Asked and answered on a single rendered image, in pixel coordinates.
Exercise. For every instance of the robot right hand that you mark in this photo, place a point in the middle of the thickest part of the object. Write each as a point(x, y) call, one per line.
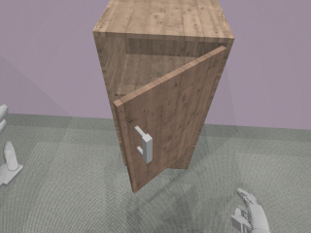
point(245, 220)

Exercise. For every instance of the robot left hand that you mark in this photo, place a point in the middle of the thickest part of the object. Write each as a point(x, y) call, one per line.
point(11, 169)

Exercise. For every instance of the handle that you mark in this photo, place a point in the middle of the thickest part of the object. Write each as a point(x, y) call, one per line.
point(147, 145)

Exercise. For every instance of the cupboard door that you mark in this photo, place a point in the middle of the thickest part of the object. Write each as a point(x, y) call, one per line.
point(169, 109)

